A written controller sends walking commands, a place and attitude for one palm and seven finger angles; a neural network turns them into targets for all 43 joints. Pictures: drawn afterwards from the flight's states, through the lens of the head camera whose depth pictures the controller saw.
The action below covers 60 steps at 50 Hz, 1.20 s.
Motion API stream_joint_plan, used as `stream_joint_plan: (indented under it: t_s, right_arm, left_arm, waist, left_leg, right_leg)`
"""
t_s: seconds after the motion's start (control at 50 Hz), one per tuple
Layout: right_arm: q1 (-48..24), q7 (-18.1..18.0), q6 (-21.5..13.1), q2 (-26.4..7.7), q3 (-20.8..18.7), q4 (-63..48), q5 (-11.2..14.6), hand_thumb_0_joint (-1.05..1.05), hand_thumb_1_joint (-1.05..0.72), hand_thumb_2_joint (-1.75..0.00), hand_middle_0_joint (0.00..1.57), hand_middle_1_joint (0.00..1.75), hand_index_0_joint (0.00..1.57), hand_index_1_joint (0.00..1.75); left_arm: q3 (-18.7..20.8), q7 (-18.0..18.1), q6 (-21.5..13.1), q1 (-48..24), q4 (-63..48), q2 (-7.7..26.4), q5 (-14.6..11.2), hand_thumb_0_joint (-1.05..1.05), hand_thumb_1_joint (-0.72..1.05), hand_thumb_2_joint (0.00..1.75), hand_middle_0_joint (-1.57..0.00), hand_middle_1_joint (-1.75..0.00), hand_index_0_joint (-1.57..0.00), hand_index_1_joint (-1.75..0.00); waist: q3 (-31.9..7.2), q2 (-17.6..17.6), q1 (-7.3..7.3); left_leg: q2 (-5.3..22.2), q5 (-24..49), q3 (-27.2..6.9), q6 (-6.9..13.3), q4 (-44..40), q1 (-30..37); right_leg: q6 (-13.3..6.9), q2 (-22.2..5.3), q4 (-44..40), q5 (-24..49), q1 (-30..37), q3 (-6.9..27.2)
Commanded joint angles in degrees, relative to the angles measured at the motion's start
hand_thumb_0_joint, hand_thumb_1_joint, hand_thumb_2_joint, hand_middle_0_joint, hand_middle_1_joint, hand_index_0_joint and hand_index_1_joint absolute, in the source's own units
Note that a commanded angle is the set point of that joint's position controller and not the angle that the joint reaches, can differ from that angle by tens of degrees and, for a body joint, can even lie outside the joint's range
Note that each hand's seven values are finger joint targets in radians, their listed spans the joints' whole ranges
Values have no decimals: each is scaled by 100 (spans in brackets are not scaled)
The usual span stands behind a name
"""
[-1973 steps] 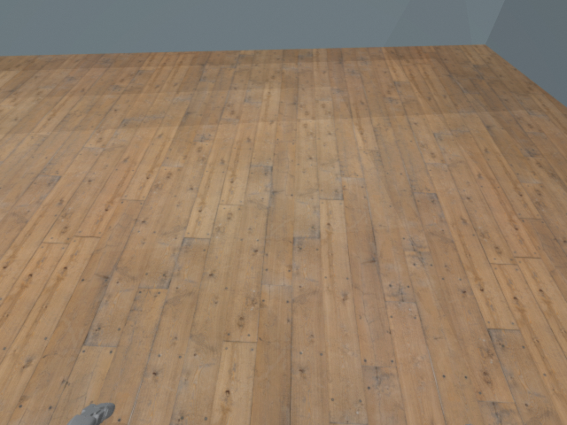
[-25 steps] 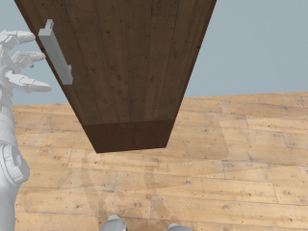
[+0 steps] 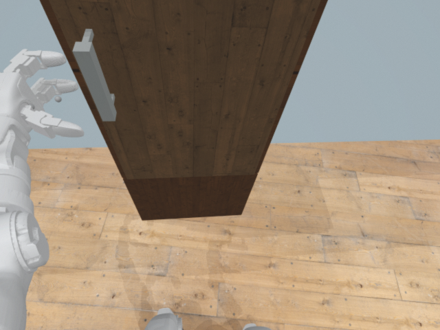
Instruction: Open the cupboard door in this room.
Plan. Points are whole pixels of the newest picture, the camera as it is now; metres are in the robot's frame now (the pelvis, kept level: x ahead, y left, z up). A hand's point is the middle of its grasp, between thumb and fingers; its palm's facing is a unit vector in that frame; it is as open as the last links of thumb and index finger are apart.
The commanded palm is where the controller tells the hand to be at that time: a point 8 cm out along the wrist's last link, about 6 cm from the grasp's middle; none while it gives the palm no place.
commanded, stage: move the hooked fingers beside the handle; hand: left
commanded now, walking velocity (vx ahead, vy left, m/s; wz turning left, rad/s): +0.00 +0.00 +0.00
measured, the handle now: (99, 78) +0.54 +0.20 +0.12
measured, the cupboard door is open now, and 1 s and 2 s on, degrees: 0 0 0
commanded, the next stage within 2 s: slide the fingers in behind the handle in 0.64 s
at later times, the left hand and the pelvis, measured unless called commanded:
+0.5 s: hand (52, 106) +0.47 +0.26 +0.12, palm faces +0.03 -1.00 +0.01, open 14.0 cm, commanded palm +0.46 +0.31 +0.12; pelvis -0.01 +0.00 +0.00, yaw +0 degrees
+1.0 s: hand (69, 98) +0.49 +0.24 +0.12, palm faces +0.03 -1.00 +0.02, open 14.0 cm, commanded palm +0.47 +0.29 +0.12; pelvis +0.00 +0.00 +0.00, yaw -1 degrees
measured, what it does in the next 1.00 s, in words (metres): stands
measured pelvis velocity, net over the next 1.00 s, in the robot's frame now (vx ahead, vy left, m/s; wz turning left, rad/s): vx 0.00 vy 0.00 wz -0.02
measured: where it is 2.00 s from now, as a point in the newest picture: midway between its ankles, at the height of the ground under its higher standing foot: outside the picture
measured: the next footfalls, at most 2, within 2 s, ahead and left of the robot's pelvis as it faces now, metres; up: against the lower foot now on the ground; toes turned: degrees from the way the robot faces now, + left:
none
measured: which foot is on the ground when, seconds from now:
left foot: down 0.00-1.00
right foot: down 0.00-1.00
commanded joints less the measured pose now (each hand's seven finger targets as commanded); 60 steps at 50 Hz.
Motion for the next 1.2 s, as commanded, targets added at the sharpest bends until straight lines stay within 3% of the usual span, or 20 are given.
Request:
stream_joint_plan:
  t_s: [0.0,0.08,0.14,0.3,0.34,0.42,0.48,0.58,0.62,0.76,0.84,0.88,0.92,0.96,0.98,1.04,1.06,1.08,1.14,1.18]
  right_arm:
    - [762,-105,-125,-1088,-356,-345,-4,0,-90,-90,20,30,20,30]
    - [775,-84,-145,-1090,-328,-401,-34,0,-90,-90,20,30,20,30]
    - [731,-63,-137,-1051,-338,-439,-37,0,-90,-90,20,30,20,30]
    - [706,-104,-58,-1082,-337,-474,61,0,-90,-90,20,30,20,30]
    - [709,-115,-75,-1085,-343,-488,39,0,-90,-90,20,30,20,30]
    - [730,-124,-133,-1061,-354,-376,5,0,-90,-90,20,30,20,30]
    - [771,-132,-162,-1109,-359,-297,-1,0,-90,-90,20,30,20,30]
    - [782,-145,-189,-1113,-317,-270,-3,0,-90,-90,20,30,20,30]
    - [796,-131,-201,-1099,-309,-292,-18,0,-90,-90,20,30,20,30]
    - [860,-118,-204,-1121,-309,-357,-26,0,-90,-90,20,30,20,30]
    - [902,-77,-168,-1085,-348,-374,-26,0,-90,-90,20,30,20,30]
    - [892,-55,-143,-1071,-348,-361,-13,0,-90,-90,20,30,20,30]
    - [924,-64,-130,-1098,-338,-366,-21,0,-90,-90,20,30,20,30]
    - [882,-59,-130,-1057,-343,-369,-10,0,-90,-90,20,30,20,30]
    - [922,-61,-139,-1066,-363,-358,-31,0,-90,-90,20,30,20,30]
    - [921,-14,-160,-1026,-386,-328,-68,0,-90,-90,20,30,20,30]
    - [899,1,-158,-1010,-385,-331,-62,0,-90,-90,20,30,20,30]
    - [869,15,-164,-991,-389,-318,-60,0,-90,-90,20,30,20,30]
    - [853,23,-176,-1004,-412,-259,-43,0,-90,-90,20,30,20,30]
    - [832,15,-159,-1017,-394,-266,-33,0,-90,-90,20,30,20,30]
  left_arm:
    - [176,168,-266,-2567,-987,1528,-76,0,-50,30,-30,-120,-30,-120]
    - [628,376,-540,-2783,-1291,2171,86,0,-50,30,-30,-120,-30,-120]
    - [717,373,-753,-2625,-1537,2259,147,0,-50,30,-30,-120,-30,-120]
    - [223,-123,-207,-2106,-817,1670,-99,0,-50,30,-30,-120,-30,-120]
    - [277,-141,-289,-2128,-1022,1693,-145,0,-50,30,-30,-120,-30,-120]
    - [76,-30,-542,-2755,-1442,1428,-220,0,-50,30,-30,-120,-30,-120]
    - [378,79,-625,-2836,-1318,1810,-168,0,-50,30,-30,-120,-30,-120]
    - [385,203,-501,-2851,-959,2025,73,0,-50,30,-30,-120,-30,-120]
    - [264,238,-473,-2959,-1026,1915,116,0,-50,30,-30,-120,-30,-120]
    - [378,213,-459,-2887,-983,2006,52,0,-50,30,-30,-120,-30,-120]
    - [321,149,-432,-2473,-1072,1740,-9,0,-50,30,-30,-120,-30,-120]
    - [188,156,-329,-2497,-975,1543,-45,0,-50,30,-30,-120,-30,-120]
    - [425,197,-292,-2459,-930,1821,-42,0,-50,30,-30,-120,-30,-120]
    - [211,255,-279,-2668,-1043,1595,-13,0,-50,30,-30,-120,-30,-120]
    - [360,309,-344,-2738,-1242,1769,22,0,-50,30,-30,-120,-30,-120]
    - [341,434,-574,-2820,-1678,1644,32,0,-50,30,-30,-120,-30,-120]
    - [302,458,-614,-2682,-1697,1543,20,0,-50,30,-30,-120,-30,-120]
    - [166,465,-614,-2683,-1676,1311,-13,0,-50,30,-30,-120,-30,-120]
    - [96,460,-581,-2799,-1698,1192,-47,0,-50,30,-30,-120,-30,-120]
    - [115,483,-473,-2690,-1476,1241,-30,0,-50,30,-30,-120,-30,-120]
  waist:
    - [-1944,597,-153]
    - [-2436,742,-44]
    - [-2788,1133,68]
    - [-1862,509,-84]
    - [-1987,634,-37]
    - [-1889,764,-224]
    - [-2153,794,-164]
    - [-2094,962,-136]
    - [-2152,1090,-167]
    - [-2390,798,-166]
    - [-2544,785,-91]
    - [-2213,640,-166]
    - [-2098,568,-83]
    - [-2017,695,-186]
    - [-2217,773,-134]
    - [-2615,1074,-106]
    - [-2637,1138,-64]
    - [-2567,1092,-133]
    - [-2594,954,-174]
    - [-2366,845,-156]
  left_leg:
    - [-107,1789,-475,126,-404,2839]
    - [-113,2047,-449,107,-291,2866]
    - [-111,2375,-431,67,-204,3153]
    - [-155,1785,-283,168,-367,2476]
    - [-149,1880,-314,148,-364,2660]
    - [-115,1710,-419,144,-343,2849]
    - [-100,1562,-501,116,-350,2895]
    - [-102,1428,-523,102,-330,2718]
    - [-102,1543,-531,99,-297,2829]
    - [-86,1683,-480,108,-251,2724]
    - [-86,2153,-429,106,-192,2900]
    - [-99,1915,-390,133,-221,2696]
    - [-132,1843,-374,149,-247,2479]
    - [-126,1786,-349,149,-255,2522]
    - [-108,1910,-383,135,-234,2652]
    - [-87,2263,-448,93,-168,3125]
    - [-87,2359,-469,72,-165,3198]
    - [-78,2348,-458,72,-164,3215]
    - [-98,2303,-435,102,-146,3181]
    - [-113,2137,-420,105,-199,2952]
  right_leg:
    - [-62,155,-581,1687,-718,46]
    - [-56,152,-436,1962,-433,113]
    - [-85,179,-353,2163,-373,122]
    - [-20,182,-610,2071,-323,105]
    - [-46,186,-575,2040,-382,90]
    - [-73,193,-584,1685,-738,76]
    - [-78,182,-562,1476,-721,97]
    - [-76,147,-519,1322,-827,97]
    - [-96,158,-481,1367,-875,79]
    - [-52,183,-458,1601,-661,91]
    - [-56,211,-411,2035,-558,68]
    - [-32,216,-479,1918,-620,58]
    - [-52,210,-478,1941,-444,81]
    - [-31,192,-502,1902,-576,93]
    - [-42,193,-458,1950,-554,95]
    - [-74,216,-390,2063,-627,78]
    - [-96,228,-365,2075,-633,61]
    - [-86,232,-383,2080,-682,48]
    - [-68,234,-394,2167,-610,69]
    - [-67,213,-426,2106,-562,63]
